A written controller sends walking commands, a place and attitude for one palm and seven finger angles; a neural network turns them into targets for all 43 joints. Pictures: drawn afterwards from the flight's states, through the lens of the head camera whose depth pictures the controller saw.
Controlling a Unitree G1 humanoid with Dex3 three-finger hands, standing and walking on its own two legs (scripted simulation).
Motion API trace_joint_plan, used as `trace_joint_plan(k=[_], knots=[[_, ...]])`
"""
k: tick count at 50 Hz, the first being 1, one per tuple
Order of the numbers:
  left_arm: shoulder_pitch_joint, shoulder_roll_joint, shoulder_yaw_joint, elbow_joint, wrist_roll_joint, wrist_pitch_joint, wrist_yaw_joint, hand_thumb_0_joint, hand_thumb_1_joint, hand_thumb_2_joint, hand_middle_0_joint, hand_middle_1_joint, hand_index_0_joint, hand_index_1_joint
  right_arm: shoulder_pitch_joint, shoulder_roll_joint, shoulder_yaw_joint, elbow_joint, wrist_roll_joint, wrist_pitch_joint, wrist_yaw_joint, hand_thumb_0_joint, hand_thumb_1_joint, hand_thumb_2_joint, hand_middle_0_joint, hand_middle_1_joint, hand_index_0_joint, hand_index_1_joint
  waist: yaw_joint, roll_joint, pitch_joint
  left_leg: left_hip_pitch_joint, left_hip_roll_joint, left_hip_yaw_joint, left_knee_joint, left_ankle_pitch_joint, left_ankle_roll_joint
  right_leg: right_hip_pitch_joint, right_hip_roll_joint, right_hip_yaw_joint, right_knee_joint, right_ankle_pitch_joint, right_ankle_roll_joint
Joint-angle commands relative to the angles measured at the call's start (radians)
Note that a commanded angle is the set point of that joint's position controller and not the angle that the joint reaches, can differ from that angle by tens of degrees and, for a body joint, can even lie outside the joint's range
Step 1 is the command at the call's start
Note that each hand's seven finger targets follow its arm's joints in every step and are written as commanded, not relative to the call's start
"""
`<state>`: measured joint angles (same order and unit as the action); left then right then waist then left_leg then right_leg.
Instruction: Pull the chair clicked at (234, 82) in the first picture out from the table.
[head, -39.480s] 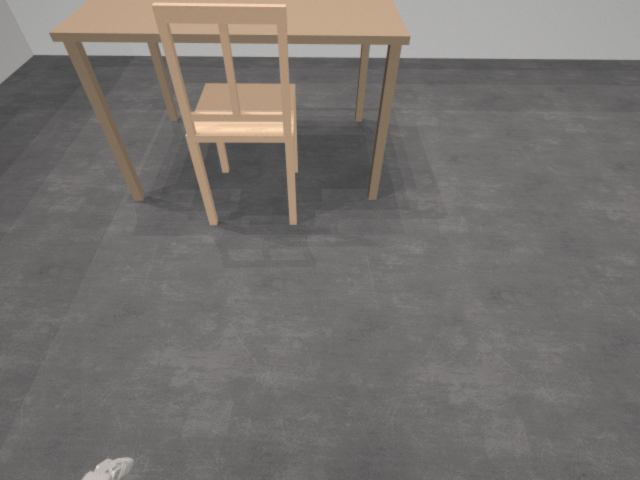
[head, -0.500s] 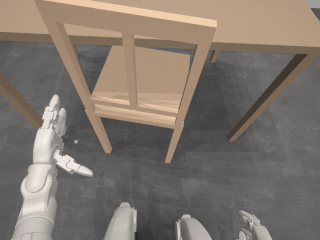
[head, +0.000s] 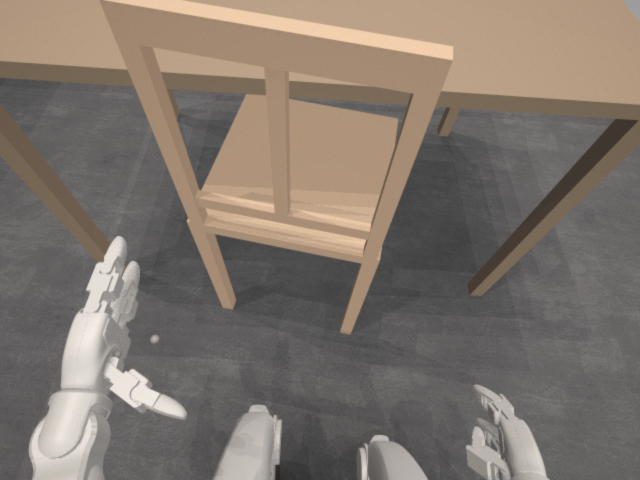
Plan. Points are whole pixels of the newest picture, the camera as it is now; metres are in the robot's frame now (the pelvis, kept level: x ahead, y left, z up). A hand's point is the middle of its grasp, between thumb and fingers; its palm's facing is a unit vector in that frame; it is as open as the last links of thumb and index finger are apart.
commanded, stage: aim the fingers beside a spindle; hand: left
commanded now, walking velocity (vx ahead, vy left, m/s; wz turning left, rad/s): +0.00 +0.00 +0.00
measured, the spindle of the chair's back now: (280, 152) +0.55 +0.09 +0.04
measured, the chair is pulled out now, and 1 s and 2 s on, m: -0.05 -0.05 -0.05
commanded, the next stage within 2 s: none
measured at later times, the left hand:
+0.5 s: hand (162, 311) +0.30 +0.20 +0.02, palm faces +0.04 -1.00 -0.04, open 17.0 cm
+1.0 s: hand (172, 298) +0.32 +0.20 +0.02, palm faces +0.03 -1.00 -0.02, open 16.9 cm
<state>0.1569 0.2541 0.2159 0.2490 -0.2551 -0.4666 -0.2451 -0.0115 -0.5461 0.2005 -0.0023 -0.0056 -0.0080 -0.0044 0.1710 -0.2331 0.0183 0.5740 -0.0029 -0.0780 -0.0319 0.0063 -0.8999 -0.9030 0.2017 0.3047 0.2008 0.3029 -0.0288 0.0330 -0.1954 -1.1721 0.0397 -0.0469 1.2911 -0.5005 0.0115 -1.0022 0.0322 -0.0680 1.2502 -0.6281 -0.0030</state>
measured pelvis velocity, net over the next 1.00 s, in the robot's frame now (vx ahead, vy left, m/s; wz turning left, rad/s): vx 0.00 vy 0.00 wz -0.01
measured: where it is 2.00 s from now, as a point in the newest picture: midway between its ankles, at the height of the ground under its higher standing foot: outside the picture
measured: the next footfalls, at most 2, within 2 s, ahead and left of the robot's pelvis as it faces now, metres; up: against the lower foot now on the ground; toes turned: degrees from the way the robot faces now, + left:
none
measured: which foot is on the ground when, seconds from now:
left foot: down 0.00-1.00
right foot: down 0.00-1.00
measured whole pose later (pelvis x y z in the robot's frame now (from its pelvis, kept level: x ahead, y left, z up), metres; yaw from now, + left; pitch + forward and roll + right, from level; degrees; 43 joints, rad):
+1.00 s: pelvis +0.00 +0.00 +0.00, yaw +0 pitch +22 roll -4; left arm -0.02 0.26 0.21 0.36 -0.22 -0.42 -0.20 -0.01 -0.50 0.30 -0.06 -0.08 -0.07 -0.08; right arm 0.19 -0.23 0.02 0.60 -0.01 -0.06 -0.03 0.01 -0.90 -0.90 0.20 0.30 0.20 0.30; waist -0.05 0.04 -0.20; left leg -1.17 0.04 -0.04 1.28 -0.50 0.02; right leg -1.01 0.03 -0.06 1.24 -0.62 0.00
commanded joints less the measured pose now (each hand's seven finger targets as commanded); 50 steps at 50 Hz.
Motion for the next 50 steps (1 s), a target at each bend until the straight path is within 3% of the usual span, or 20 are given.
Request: trace_joint_plan(k=[1,4,7,12,16,19,22,23,25,26,27,28,32,33,36,38,39,41,46,50], knots=[[-0.253,0.156,0.046,-0.233,-0.013,-0.094,0.009,0.0,-0.538,0.224,-0.014,-0.019,-0.014,-0.019,-0.004,-0.151,-0.062,-0.099,0.001,-0.057,-0.018,0.0,-0.9,-0.9,0.2,0.3,0.2,0.3,-0.046,0.065,-0.279,0.373,-0.016,-0.017,-0.129,0.191,0.015,-0.036,0.023,0.013,-0.166,0.215,-0.019],[-0.233,0.169,0.057,-0.208,-0.011,-0.071,-0.006,0.0,-0.532,0.236,-0.022,-0.029,-0.022,-0.029,-0.004,-0.157,-0.061,-0.099,0.003,-0.06,-0.021,0.0,-0.9,-0.9,0.2,0.3,0.2,0.3,-0.028,0.081,-0.313,0.379,-0.018,-0.013,-0.132,0.196,0.013,-0.017,0.02,0.016,-0.168,0.216,-0.022],[-0.211,0.144,0.023,-0.23,-0.01,-0.026,-0.017,0.0,-0.526,0.248,-0.029,-0.038,-0.029,-0.038,-0.003,-0.158,-0.06,-0.11,0.007,-0.058,-0.016,0.0,-0.9,-0.9,0.2,0.3,0.2,0.3,-0.018,0.122,-0.353,0.443,-0.015,-0.02,-0.155,0.242,0.01,-0.004,0.017,0.006,-0.17,0.244,-0.024],[-0.183,0.168,0.07,-0.21,-0.014,0.026,0.02,0.0,-0.516,0.268,-0.041,-0.054,-0.041,-0.054,0.0,-0.156,-0.06,-0.122,0.009,-0.04,-0.012,0.0,-0.9,-0.9,0.2,0.3,0.2,0.3,-0.012,0.05,-0.332,0.41,-0.012,-0.018,-0.162,0.253,0.01,0.024,0.021,0.005,-0.177,0.266,-0.018],[-0.178,0.175,0.094,-0.21,-0.006,0.005,0.062,0.0,-0.508,0.284,-0.05,-0.067,-0.05,-0.067,0.009,-0.149,-0.061,-0.123,0.003,-0.037,-0.006,0.0,-0.9,-0.9,0.2,0.3,0.2,0.3,-0.007,0.05,-0.309,0.392,-0.012,-0.019,-0.161,0.251,0.006,0.02,0.023,0.002,-0.171,0.26,-0.021],[-0.194,0.149,0.062,-0.192,0.006,-0.013,0.065,0.0,-0.502,0.296,-0.058,-0.077,-0.058,-0.077,0.012,-0.149,-0.063,-0.121,0.003,-0.036,-0.001,0.0,-0.9,-0.9,0.2,0.3,0.2,0.3,-0.02,0.035,-0.301,0.387,-0.013,-0.014,-0.158,0.24,0.006,0.015,0.023,0.005,-0.176,0.254,-0.019],[-0.244,0.139,0.031,-0.184,0.014,-0.022,0.051,0.0,-0.5,0.3,-0.06,-0.08,-0.06,-0.08,0.017,-0.154,-0.062,-0.114,0.004,-0.037,-0.002,0.0,-0.9,-0.9,0.2,0.3,0.2,0.3,-0.03,0.064,-0.3,0.397,-0.014,-0.015,-0.159,0.223,0.007,-0.005,0.022,0.006,-0.178,0.238,-0.021],[-0.247,0.128,0.021,-0.154,0.013,-0.018,0.043,0.0,-0.5,0.3,-0.06,-0.08,-0.06,-0.08,0.019,-0.156,-0.063,-0.109,0.005,-0.036,-0.004,0.0,-0.9,-0.9,0.2,0.3,0.2,0.3,-0.041,0.042,-0.276,0.386,-0.014,-0.013,-0.158,0.204,0.008,-0.011,0.023,0.007,-0.186,0.228,-0.019],[-0.273,0.145,0.031,-0.167,0.011,-0.022,0.034,0.0,-0.5,0.3,-0.06,-0.08,-0.06,-0.08,0.02,-0.16,-0.064,-0.106,0.006,-0.038,-0.009,0.0,-0.9,-0.9,0.2,0.3,0.2,0.3,-0.032,0.073,-0.297,0.404,-0.014,-0.016,-0.163,0.209,0.006,-0.015,0.022,0.008,-0.182,0.226,-0.023],[-0.293,0.147,0.026,-0.171,0.011,-0.021,0.034,0.0,-0.5,0.3,-0.06,-0.08,-0.06,-0.08,0.023,-0.162,-0.064,-0.102,0.007,-0.038,-0.011,0.0,-0.9,-0.9,0.2,0.3,0.2,0.3,-0.041,0.065,-0.301,0.414,-0.011,-0.022,-0.161,0.219,0.009,-0.019,0.023,0.007,-0.181,0.232,-0.022],[-0.304,0.152,0.03,-0.201,0.011,-0.025,0.035,0.0,-0.5,0.3,-0.06,-0.08,-0.06,-0.08,0.024,-0.161,-0.065,-0.104,0.006,-0.041,-0.012,0.0,-0.9,-0.9,0.2,0.3,0.2,0.3,-0.027,0.092,-0.334,0.442,-0.01,-0.022,-0.168,0.242,0.005,-0.011,0.019,0.005,-0.177,0.243,-0.024],[-0.281,0.131,0.014,-0.201,0.009,-0.022,0.039,0.0,-0.5,0.3,-0.06,-0.08,-0.06,-0.08,0.021,-0.157,-0.065,-0.106,0.005,-0.042,-0.011,0.0,-0.9,-0.9,0.2,0.3,0.2,0.3,-0.027,0.09,-0.338,0.46,-0.011,-0.023,-0.172,0.253,0.004,-0.006,0.019,0.003,-0.181,0.251,-0.023],[-0.311,0.168,0.061,-0.164,0.017,-0.02,0.068,0.0,-0.5,0.3,-0.06,-0.08,-0.06,-0.08,0.025,-0.155,-0.062,-0.094,0.003,-0.033,-0.012,0.0,-0.9,-0.9,0.2,0.3,0.2,0.3,-0.025,0.061,-0.327,0.43,-0.011,-0.02,-0.168,0.245,0.006,-0.005,0.02,0.006,-0.179,0.251,-0.02],[-0.323,0.171,0.06,-0.174,0.023,-0.024,0.074,0.0,-0.5,0.3,-0.06,-0.08,-0.06,-0.08,0.025,-0.155,-0.062,-0.094,0.002,-0.032,-0.009,0.0,-0.9,-0.9,0.2,0.3,0.2,0.3,-0.022,0.078,-0.334,0.439,-0.01,-0.024,-0.171,0.247,0.002,-0.008,0.02,0.003,-0.172,0.249,-0.021],[-0.281,0.182,0.088,-0.123,0.023,-0.017,0.083,0.0,-0.5,0.3,-0.06,-0.08,-0.06,-0.08,0.029,-0.154,-0.063,-0.097,0.002,-0.023,-0.004,0.0,-0.9,-0.9,0.2,0.3,0.2,0.3,-0.014,0.051,-0.327,0.419,-0.011,-0.018,-0.17,0.255,0.004,0.017,0.024,0.005,-0.177,0.262,-0.023],[-0.261,0.158,0.067,-0.143,0.02,-0.018,0.075,0.0,-0.5,0.3,-0.06,-0.08,-0.06,-0.08,0.027,-0.149,-0.064,-0.106,0.002,-0.019,0.001,0.0,-0.9,-0.9,0.2,0.3,0.2,0.3,-0.008,0.062,-0.355,0.443,-0.011,-0.01,-0.172,0.291,0.002,0.039,0.02,0.008,-0.179,0.298,-0.022],[-0.244,0.138,0.05,-0.131,0.017,-0.013,0.07,0.0,-0.5,0.3,-0.06,-0.08,-0.06,-0.08,0.023,-0.147,-0.063,-0.111,0.004,-0.016,0.004,0.0,-0.9,-0.9,0.2,0.3,0.2,0.3,-0.008,0.072,-0.345,0.442,-0.012,-0.007,-0.176,0.289,0.001,0.041,0.02,0.006,-0.183,0.299,-0.021],[-0.294,0.129,0.027,-0.114,0.017,-0.009,0.06,0.0,-0.5,0.3,-0.06,-0.08,-0.06,-0.08,0.031,-0.152,-0.062,-0.104,0.004,-0.014,0.003,0.0,-0.9,-0.9,0.2,0.3,0.2,0.3,-0.034,0.042,-0.321,0.42,-0.012,-0.01,-0.165,0.271,0.006,0.03,0.023,0.007,-0.185,0.291,-0.019],[-0.357,0.156,0.049,-0.104,0.012,-0.027,0.049,0.0,-0.5,0.3,-0.06,-0.08,-0.06,-0.08,0.031,-0.157,-0.062,-0.093,0.004,-0.014,-0.005,0.0,-0.9,-0.9,0.2,0.3,0.2,0.3,-0.04,0.039,-0.295,0.391,-0.014,-0.006,-0.154,0.241,0.01,0.019,0.022,0.015,-0.191,0.272,-0.018],[-0.397,0.171,0.066,-0.111,0.015,-0.048,0.05,0.0,-0.5,0.3,-0.06,-0.08,-0.06,-0.08,0.031,-0.155,-0.064,-0.085,0.002,-0.019,-0.01,0.0,-0.9,-0.9,0.2,0.3,0.2,0.3,-0.031,0.067,-0.327,0.424,-0.013,-0.007,-0.158,0.255,0.006,0.016,0.02,0.016,-0.187,0.273,-0.021]])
